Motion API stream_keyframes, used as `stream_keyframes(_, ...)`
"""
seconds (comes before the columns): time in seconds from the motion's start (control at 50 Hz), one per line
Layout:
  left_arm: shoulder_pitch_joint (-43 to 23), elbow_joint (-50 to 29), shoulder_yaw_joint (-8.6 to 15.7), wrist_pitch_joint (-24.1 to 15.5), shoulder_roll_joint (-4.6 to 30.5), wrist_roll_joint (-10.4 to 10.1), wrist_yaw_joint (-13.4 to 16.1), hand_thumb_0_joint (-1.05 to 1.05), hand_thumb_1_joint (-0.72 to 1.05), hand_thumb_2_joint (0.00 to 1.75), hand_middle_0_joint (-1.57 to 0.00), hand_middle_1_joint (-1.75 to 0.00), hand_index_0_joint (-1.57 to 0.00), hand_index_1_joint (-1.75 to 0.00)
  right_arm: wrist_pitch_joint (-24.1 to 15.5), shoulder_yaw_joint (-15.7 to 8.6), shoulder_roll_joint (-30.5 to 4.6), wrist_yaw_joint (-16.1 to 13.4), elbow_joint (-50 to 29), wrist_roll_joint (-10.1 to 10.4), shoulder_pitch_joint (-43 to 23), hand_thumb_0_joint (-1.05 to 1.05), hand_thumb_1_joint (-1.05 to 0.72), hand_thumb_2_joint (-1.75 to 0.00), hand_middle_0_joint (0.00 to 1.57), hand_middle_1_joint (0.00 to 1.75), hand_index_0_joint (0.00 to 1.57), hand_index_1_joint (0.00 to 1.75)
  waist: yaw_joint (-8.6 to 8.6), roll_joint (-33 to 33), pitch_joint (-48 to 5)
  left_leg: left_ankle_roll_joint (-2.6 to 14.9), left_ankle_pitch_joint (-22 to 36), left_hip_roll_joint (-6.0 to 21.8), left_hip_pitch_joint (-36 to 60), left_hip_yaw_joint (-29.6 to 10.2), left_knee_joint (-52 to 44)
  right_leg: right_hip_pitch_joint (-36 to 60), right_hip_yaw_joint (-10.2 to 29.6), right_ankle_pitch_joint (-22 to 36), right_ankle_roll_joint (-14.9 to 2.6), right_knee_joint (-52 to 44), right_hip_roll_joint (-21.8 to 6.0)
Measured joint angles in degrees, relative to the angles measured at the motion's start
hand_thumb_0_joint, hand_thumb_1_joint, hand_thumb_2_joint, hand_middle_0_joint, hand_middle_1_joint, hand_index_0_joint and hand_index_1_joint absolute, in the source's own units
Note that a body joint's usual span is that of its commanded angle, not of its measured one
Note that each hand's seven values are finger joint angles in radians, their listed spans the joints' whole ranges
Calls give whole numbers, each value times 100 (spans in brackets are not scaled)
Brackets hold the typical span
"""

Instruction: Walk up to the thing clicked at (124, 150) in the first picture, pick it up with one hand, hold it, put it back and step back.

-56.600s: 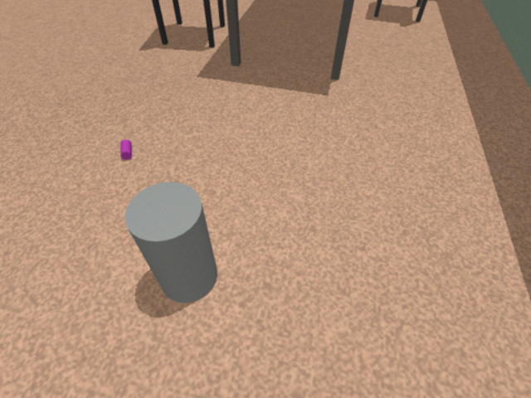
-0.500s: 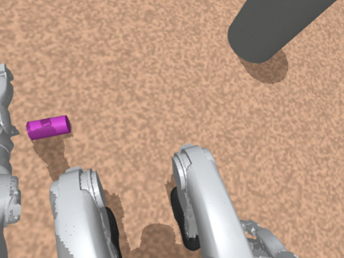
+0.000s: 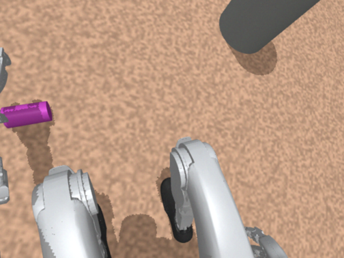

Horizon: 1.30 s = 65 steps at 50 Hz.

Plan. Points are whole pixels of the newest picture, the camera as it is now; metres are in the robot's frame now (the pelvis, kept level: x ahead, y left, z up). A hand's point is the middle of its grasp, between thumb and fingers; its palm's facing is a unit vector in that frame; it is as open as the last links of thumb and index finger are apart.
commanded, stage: home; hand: left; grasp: from above
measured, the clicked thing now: (28, 114) +0.50 +0.27 -0.29
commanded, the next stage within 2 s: none
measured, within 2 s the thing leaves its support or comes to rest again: neither
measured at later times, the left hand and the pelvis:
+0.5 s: hand out of the picture +0.37 +0.26 +0.03, palm faces -0.30 -0.56 -0.77, open 8.7 cm; pelvis +0.01 +0.00 +0.14, yaw +3 degrees
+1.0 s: hand out of the picture +0.26 +0.22 +0.24, palm faces +0.10 -0.94 -0.32, open 7.4 cm; pelvis +0.05 +0.00 +0.32, yaw +7 degrees
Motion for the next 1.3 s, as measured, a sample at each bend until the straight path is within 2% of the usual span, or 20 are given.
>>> stream_keyframes(0.04,55,-151,30,161,-65,-103,20,0,-44,95,-14,-95,-15,-95,-6,-19,76,33,52,22,87,0,-90,-90,20,30,20,30,22,85,-67,15,-51,9,-41,32,-18,-47,27,-50,11,-11,1)
stream_keyframes(0.1,279,-493,83,394,-254,-347,-102,0,-40,95,-17,-90,-17,-91,20,-77,189,94,97,88,201,0,-90,-90,21,30,20,30,108,223,-180,22,-159,33,34,85,-122,-5,70,-143,29,-93,4)
stream_keyframes(0.18,772,-1166,147,661,-605,-863,-476,0,-28,95,-20,-81,-20,-83,97,-213,286,160,81,238,306,0,-90,-89,21,30,20,30,319,393,-351,14,-302,78,354,157,-400,244,120,-258,40,-331,12)
stream_keyframes(0.22,1098,-1618,156,766,-801,-1227,-707,0,-20,95,-22,-76,-21,-78,158,-297,294,176,41,332,334,0,-90,-89,21,30,21,30,456,467,-471,12,-356,104,569,187,-590,427,134,-294,32,-507,18)
stream_keyframes(0.36,2449,-3407,14,1059,-1416,-2688,-1570,0,19,95,-23,-59,-22,-61,321,-592,158,53,-242,632,232,0,-90,-89,21,30,21,30,886,574,-902,16,-348,150,1494,277,-1475,1303,156,-261,-6,-1368,11)
stream_keyframes(0.48,3610,-4705,-150,1354,-1776,-3708,-2030,0,53,91,-22,-44,-22,-45,349,-781,-1,-166,-548,812,-54,0,-90,-90,21,30,20,30,1139,427,-1045,-6,-196,144,2379,317,-2268,2183,144,-116,-45,-2148,-20)
stream_keyframes(0.56,4353,-5403,-230,1612,-2004,-4255,-2110,0,71,90,-22,-37,-22,-38,267,-819,-33,-343,-695,916,-267,0,-91,-90,20,30,20,30,1262,310,-1075,-25,-85,129,2979,336,-2796,2784,133,-17,-64,-2662,-47)
stream_keyframes(0.64,5024,-6022,-281,1922,-2227,-4812,-2075,0,81,90,-21,-33,-22,-34,104,-770,20,-555,-773,997,-451,1,-91,-90,20,30,20,30,1323,262,-1082,-45,11,96,3612,347,-3323,3427,115,55,-81,-3174,-89)
stream_keyframes(0.76,5862,-6727,-316,2428,-2521,-5754,-1972,1,87,90,-21,-30,-22,-31,-111,-593,249,-827,-854,1075,-556,1,-91,-90,20,30,20,30,1335,260,-1059,-55,136,80,4670,386,-4173,4478,110,166,-94,-4005,-118)
stream_keyframes(0.88,6569,-7300,-287,2830,-2755,-6659,-1915,1,89,90,-21,-30,-21,-31,-299,-404,463,-1034,-920,1100,-335,1,-90,-90,21,30,20,30,1305,320,-1041,-65,245,90,5787,430,-5063,5585,112,288,-102,-4898,-118)
stream_keyframes(1.02,7373,-7912,-143,3306,-3035,-7358,-1869,1,90,90,-21,-29,-21,-30,-422,-276,544,-1328,-950,1122,178,1,-90,-90,21,30,21,30,1253,395,-996,-71,427,112,7130,457,-6170,6934,93,495,-115,-6042,-99)
stream_keyframes(1.1,7883,-8319,-69,3536,-3194,-7643,-1884,1,90,90,-20,-29,-21,-30,-509,-273,510,-1506,-988,1124,493,1,-90,-90,21,30,21,30,1229,419,-965,-71,559,120,7873,471,-6805,7690,82,647,-115,-6710,-90)
stream_keyframes(1.2,8552,-8902,-42,3705,-3295,-7816,-1936,1,91,90,-20,-29,-21,-30,-645,-338,450,-1684,-1079,1097,799,1,-90,-90,21,30,21,30,1247,434,-979,-65,706,132,8654,501,-7475,8482,87,825,-111,-7423,-76)
stream_keyframes(1.3,8989,-9258,-63,3725,-3286,-7808,-2040,1,91,90,-20,-29,-21,-30,-793,-413,401,-1777,-1151,1042,863,1,-90,-90,21,30,20,30,1285,469,-1008,-55,786,118,9142,513,-7855,8984,85,915,-99,-7827,-87)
